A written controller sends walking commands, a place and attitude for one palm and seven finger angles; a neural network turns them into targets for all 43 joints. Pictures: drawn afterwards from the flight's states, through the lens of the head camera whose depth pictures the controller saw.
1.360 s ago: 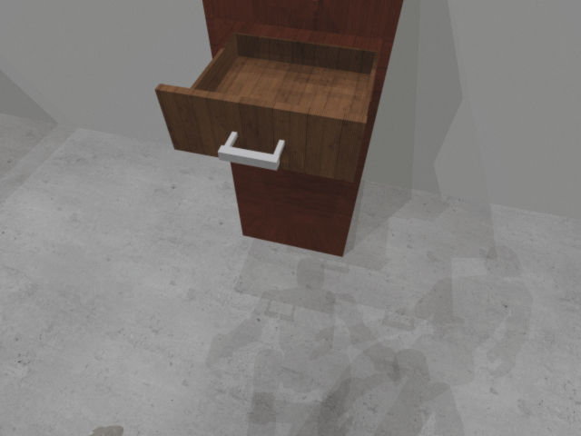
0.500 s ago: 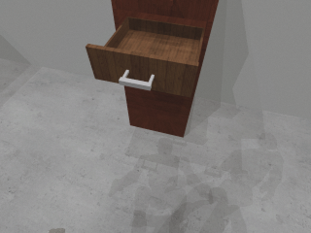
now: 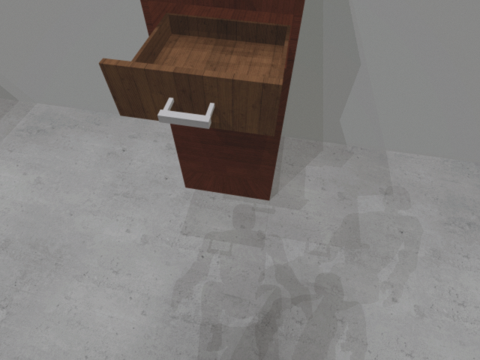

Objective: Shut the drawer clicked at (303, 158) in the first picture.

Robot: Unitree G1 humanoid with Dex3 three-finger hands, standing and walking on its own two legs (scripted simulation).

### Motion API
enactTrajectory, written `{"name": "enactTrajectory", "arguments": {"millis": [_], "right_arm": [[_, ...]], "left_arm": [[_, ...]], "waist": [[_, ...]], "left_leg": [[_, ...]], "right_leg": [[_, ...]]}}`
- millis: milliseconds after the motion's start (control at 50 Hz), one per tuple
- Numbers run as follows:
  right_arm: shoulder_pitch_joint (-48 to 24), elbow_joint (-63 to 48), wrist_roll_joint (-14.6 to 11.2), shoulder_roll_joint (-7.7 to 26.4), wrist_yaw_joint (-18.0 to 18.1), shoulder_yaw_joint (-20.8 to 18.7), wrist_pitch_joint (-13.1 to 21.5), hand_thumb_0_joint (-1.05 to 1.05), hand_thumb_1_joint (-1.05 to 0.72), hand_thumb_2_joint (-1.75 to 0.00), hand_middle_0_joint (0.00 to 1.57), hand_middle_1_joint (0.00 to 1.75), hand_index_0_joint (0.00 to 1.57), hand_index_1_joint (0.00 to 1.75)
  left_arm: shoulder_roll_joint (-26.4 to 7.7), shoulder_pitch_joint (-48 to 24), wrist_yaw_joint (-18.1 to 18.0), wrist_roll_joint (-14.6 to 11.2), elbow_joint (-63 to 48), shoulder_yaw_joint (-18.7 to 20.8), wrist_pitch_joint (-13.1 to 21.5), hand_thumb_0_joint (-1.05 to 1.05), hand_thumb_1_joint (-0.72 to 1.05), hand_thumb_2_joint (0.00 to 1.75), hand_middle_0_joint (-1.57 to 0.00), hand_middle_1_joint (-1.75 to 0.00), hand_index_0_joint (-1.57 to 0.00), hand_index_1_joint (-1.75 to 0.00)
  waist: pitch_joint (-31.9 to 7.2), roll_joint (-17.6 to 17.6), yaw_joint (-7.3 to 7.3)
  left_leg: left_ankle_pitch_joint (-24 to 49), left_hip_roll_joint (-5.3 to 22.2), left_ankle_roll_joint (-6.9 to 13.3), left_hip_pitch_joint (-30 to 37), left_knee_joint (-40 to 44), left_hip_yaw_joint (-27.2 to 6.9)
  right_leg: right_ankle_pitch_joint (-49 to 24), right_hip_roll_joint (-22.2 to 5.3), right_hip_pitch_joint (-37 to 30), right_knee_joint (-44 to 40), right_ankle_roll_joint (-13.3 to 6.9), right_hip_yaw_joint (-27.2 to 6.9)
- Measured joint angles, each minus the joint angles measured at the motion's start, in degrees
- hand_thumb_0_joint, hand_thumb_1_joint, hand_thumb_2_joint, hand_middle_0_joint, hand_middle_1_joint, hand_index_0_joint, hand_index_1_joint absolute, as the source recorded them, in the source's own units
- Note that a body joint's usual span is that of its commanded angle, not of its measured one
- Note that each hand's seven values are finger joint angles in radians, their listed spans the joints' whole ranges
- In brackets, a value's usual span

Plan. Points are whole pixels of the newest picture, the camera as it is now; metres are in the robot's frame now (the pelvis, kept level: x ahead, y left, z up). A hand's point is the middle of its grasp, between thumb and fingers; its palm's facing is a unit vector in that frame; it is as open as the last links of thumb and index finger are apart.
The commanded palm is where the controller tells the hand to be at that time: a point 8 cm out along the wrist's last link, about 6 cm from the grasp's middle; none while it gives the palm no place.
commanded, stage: turn to face it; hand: left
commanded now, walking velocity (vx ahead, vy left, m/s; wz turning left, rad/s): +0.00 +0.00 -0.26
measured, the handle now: (187, 112) +0.58 +0.15 +0.05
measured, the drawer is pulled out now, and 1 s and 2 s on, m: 0.30 0.30 0.30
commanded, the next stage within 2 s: take the last steps up to it in 0.14 s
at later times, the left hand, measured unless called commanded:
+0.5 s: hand out of the picture +0.08 +0.20 -0.17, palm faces -0.09 -0.97 -0.22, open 7.4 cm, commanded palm none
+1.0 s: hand (178, 315) +0.22 +0.14 -0.17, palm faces -0.10 -0.98 -0.17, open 7.4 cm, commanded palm none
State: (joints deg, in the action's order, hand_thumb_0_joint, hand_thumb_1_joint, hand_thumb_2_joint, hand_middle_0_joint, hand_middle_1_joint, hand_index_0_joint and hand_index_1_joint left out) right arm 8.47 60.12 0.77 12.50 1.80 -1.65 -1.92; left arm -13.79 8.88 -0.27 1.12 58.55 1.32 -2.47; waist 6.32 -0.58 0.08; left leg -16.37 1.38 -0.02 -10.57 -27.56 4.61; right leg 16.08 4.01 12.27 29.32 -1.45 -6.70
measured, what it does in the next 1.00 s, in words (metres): walks ahead: right foot, then right foot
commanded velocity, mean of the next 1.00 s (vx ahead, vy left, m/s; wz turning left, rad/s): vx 0.22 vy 0.01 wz -0.07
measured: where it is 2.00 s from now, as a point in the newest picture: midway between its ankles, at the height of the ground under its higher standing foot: (261, 354)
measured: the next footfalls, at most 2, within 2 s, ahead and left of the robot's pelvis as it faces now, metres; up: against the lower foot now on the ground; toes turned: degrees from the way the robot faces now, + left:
right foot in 0.50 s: +0.01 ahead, -0.15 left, +0.00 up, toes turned -7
right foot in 1.00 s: +0.18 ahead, -0.18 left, +0.00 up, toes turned -12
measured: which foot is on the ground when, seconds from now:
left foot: down 0.00-1.00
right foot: down 0.00-0.24, up 0.26-0.48, down 0.50-0.70, up 0.72-0.98, down 1.00-1.00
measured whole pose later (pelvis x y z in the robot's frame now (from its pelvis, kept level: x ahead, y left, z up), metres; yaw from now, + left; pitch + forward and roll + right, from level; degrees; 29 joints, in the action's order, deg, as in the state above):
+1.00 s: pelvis +0.11 -0.03 -0.01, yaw -6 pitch +1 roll +1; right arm 22.3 64.4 1.6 6.4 0.9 -1.7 1.4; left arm -11.3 8.3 1.8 1.7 57.5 3.6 1.7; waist 4.4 -1.9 1.1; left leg -20.9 2.6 -1.1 -9.5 -30.1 3.8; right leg 15.4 -4.2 18.6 30.2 -1.6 4.5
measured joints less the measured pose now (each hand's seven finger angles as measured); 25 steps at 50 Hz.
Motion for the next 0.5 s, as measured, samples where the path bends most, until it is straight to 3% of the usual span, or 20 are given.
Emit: {"name": "enactTrajectory", "arguments": {"millis": [100, 180, 200, 240, 260, 320, 380, 460, 500], "right_arm": [[1.6, -0.2, -0.3, -0.7, 0.2, -0.9, -0.7, 0.01, -0.91, -0.9, 0.2, 0.3, 0.21, 0.3], [1.8, -0.1, -0.9, -0.8, 0.7, -1.3, -1.0, 0.01, -0.91, -0.9, 0.2, 0.3, 0.21, 0.3], [1.7, -0.2, -1.0, -1.0, 0.8, -1.3, -0.9, 0.01, -0.91, -0.9, 0.2, 0.3, 0.2, 0.3], [2.3, -1.1, -0.8, -0.9, 1.1, -1.1, 0.0, 0.01, -0.91, -0.9, 0.2, 0.3, 0.2, 0.3], [2.5, -1.4, -0.5, -1.0, 1.3, -1.2, 0.4, 0.01, -0.91, -0.9, 0.2, 0.3, 0.2, 0.3], [3.0, -1.7, 0.8, -1.6, 1.0, -0.7, 0.6, 0.01, -0.91, -0.9, 0.2, 0.3, 0.2, 0.3], [4.1, -1.7, 1.4, -2.0, 0.5, -0.5, 1.2, 0.01, -0.91, -0.9, 0.2, 0.3, 0.2, 0.3], [5.9, -0.8, 1.6, -1.9, -0.2, -0.5, 1.8, 0.01, -0.91, -0.9, 0.2, 0.3, 0.21, 0.3], [7.3, -0.3, 1.2, -2.1, -0.5, -0.5, 1.6, 0.01, -0.9, -0.9, 0.2, 0.3, 0.21, 0.3]], "left_arm": [[2.0, 0.9, 0.0, 0.2, -1.3, 0.2, 0.1, 0.0, 0.9, 0.9, -0.21, -0.3, -0.2, -0.3], [2.8, 0.9, -0.8, 0.3, -1.5, 1.0, 0.3, 0.0, 0.9, 0.9, -0.21, -0.3, -0.2, -0.3], [2.7, 1.1, -0.9, 0.3, -1.4, 1.3, 0.2, 0.0, 0.9, 0.9, -0.21, -0.3, -0.2, -0.3], [2.3, 1.7, -0.9, -0.1, -1.5, 1.6, -0.1, 0.0, 0.9, 0.9, -0.21, -0.3, -0.2, -0.3], [2.1, 1.5, -0.8, -0.3, -1.3, 1.7, -0.4, 0.0, 0.9, 0.9, -0.21, -0.3, -0.2, -0.3], [1.0, 1.0, -0.3, -0.1, -1.1, 2.5, -1.5, 0.0, 0.9, 0.9, -0.21, -0.3, -0.2, -0.3], [0.3, 0.5, 0.6, 0.2, -1.2, 3.0, -1.3, 0.0, 0.9, 0.9, -0.2, -0.3, -0.2, -0.3], [0.2, 0.5, 1.6, 0.4, -1.4, 2.7, 0.2, 0.0, 0.91, 0.9, -0.2, -0.3, -0.19, -0.3], [-0.5, 1.5, 1.8, 0.4, -1.8, 2.6, 1.5, 0.0, 0.91, 0.9, -0.2, -0.3, -0.19, -0.3]], "waist": [[0.7, 1.4, 0.82], [1.5, 0.7, 0.4], [1.5, 0.1, 0.33], [0.7, -0.2, 0.51], [0.7, -0.5, 0.54], [0.8, -1.5, 0.03], [0.5, -0.9, -0.09], [-0.5, 0.9, 0.13], [-2.0, -0.2, 0.16]], "left_leg": [[-2.6, 1.2, -0.7, -2.8, -4.9, -0.9], [-10.2, -0.6, -1.1, -5.1, -12.2, -4.0], [-9.5, -1.0, -1.1, -4.6, -10.3, -4.3], [-1.4, -0.1, -0.2, -2.4, -2.6, -4.7], [1.4, 0.0, 0.3, -2.6, -2.2, -4.3], [0.0, 0.2, 0.6, -2.0, -2.6, -2.6], [0.6, 1.2, 0.3, -0.8, 0.1, -2.3], [0.8, 3.1, -0.7, -0.3, 0.9, -2.4], [-2.4, 2.7, -1.1, -2.1, -2.9, -1.9]], "right_leg": [[-0.1, 1.4, 1.1, 0.8, -0.5, 0.3], [-2.0, 1.5, 0.7, -1.4, -0.6, -0.7], [-2.4, 1.4, 0.8, -1.6, -0.4, -1.3], [-2.3, 1.9, 2.1, -0.5, 0.3, -2.1], [-0.1, 1.7, 3.3, 2.0, 0.7, -1.7], [9.6, 0.2, 7.5, 15.3, 1.4, 1.2], [11.1, -1.8, 8.8, 20.2, 1.5, 4.8], [9.2, -3.7, 4.9, 10.7, 1.0, 8.8], [8.8, -4.9, 0.9, 0.8, -0.2, 7.6]]}}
